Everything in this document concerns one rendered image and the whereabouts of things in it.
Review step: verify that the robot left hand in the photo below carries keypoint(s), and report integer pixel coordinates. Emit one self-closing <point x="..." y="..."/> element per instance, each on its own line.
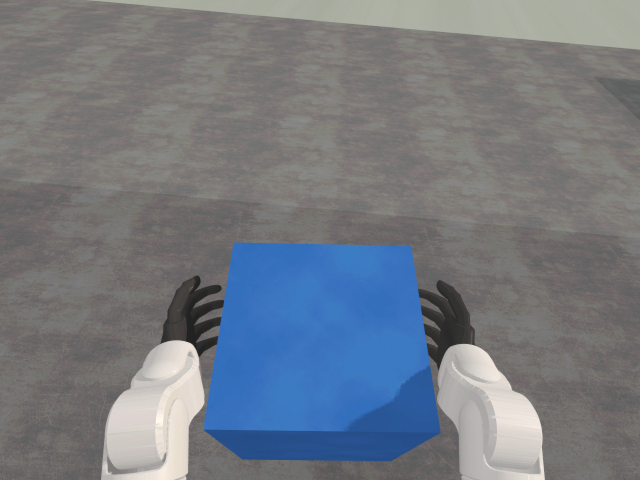
<point x="181" y="316"/>

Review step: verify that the right robot forearm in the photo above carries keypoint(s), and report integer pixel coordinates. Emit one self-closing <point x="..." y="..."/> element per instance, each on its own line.
<point x="500" y="434"/>

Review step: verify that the left robot forearm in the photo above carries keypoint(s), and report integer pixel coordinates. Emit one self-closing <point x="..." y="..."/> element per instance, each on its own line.
<point x="147" y="429"/>

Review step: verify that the robot right hand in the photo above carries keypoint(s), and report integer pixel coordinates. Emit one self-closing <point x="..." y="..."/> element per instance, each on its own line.
<point x="454" y="323"/>

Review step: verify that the carton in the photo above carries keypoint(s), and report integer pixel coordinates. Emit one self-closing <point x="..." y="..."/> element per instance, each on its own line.
<point x="321" y="355"/>

